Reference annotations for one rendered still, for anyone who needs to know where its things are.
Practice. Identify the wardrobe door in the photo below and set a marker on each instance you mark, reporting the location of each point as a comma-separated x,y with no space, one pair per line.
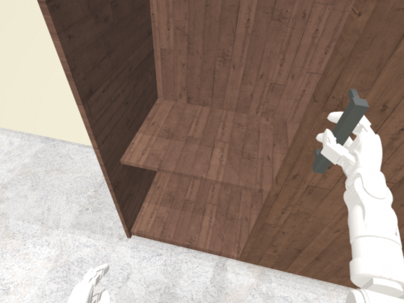
302,227

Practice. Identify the robot right forearm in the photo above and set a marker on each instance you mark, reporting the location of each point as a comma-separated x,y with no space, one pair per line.
377,258

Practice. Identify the left robot hand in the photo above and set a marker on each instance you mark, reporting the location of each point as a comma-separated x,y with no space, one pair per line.
84,293

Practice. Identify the right robot hand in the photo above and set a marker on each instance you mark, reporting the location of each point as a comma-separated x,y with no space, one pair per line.
364,151

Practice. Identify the right robot upper arm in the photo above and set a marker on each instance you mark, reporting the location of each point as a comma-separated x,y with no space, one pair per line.
366,296

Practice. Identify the handle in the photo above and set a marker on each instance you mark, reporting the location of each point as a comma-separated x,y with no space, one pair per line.
350,118

